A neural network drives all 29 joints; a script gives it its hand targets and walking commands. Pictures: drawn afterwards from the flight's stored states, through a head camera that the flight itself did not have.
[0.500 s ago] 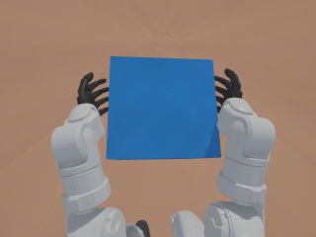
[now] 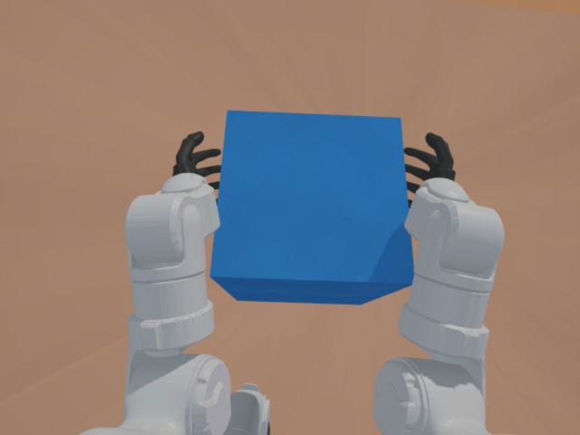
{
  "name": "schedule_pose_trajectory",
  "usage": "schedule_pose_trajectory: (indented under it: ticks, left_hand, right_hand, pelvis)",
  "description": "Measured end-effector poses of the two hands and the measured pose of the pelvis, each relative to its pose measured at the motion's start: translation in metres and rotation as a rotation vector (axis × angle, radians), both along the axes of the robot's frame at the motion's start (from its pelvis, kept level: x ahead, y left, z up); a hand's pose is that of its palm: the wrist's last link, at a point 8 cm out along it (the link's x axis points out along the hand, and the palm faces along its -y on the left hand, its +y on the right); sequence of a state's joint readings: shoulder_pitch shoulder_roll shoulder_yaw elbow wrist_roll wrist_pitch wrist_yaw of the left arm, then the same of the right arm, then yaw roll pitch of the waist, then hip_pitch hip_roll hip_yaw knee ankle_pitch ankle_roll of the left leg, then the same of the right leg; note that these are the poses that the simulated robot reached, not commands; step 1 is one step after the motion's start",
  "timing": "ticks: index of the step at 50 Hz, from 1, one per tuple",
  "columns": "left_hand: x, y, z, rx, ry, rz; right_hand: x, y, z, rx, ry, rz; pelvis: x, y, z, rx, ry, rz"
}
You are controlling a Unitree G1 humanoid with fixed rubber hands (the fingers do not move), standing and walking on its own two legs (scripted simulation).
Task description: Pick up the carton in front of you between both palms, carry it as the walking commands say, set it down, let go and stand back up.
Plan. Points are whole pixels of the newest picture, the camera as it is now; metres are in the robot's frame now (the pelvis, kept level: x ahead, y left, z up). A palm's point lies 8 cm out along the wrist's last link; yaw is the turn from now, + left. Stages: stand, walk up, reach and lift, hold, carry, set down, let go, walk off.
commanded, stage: carry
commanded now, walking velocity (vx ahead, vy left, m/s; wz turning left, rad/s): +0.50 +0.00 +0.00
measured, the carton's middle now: (305, 224) +0.40 +0.04 +0.07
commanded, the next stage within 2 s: none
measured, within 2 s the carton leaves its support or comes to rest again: neither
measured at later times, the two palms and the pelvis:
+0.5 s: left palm (269, 31) +0.68 +0.14 +0.21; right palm (442, 36) +0.69 -0.14 +0.21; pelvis +0.32 +0.01 +0.04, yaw -1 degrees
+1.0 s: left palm out of the picture +1.01 +0.14 +0.26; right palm out of the picture +0.97 -0.14 +0.26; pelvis +0.62 +0.05 +0.11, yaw -1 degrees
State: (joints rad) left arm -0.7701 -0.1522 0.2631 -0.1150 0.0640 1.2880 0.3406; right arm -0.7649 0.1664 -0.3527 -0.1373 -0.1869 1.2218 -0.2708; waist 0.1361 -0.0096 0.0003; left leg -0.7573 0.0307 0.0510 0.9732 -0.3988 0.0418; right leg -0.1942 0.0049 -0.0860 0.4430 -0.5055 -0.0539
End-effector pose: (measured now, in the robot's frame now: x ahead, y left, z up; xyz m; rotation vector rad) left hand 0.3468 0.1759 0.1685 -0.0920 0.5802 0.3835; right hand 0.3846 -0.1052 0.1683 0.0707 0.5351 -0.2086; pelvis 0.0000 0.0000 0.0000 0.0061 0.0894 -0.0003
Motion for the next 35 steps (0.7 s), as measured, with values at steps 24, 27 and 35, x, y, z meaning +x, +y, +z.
schedule_pose_trajectory:
  ticks: [24,27,35]
  left_hand:
    - [0.329,-0.039,0.037,0.010,-0.009,-0.108]
    - [0.352,-0.021,0.035,0.006,0.057,-0.039]
    - [0.434,0.014,0.062,-0.009,0.049,0.062]
  right_hand:
    - [0.293,-0.040,0.045,0.006,0.002,-0.103]
    - [0.336,-0.021,0.044,-0.001,0.067,-0.031]
    - [0.437,0.015,0.063,0.008,0.060,0.010]
  pelvis:
    - [0.304,0.013,0.036,-0.056,-0.007,-0.015]
    - [0.340,0.003,0.050,-0.040,-0.005,-0.015]
    - [0.430,0.003,0.076,-0.006,0.002,0.003]
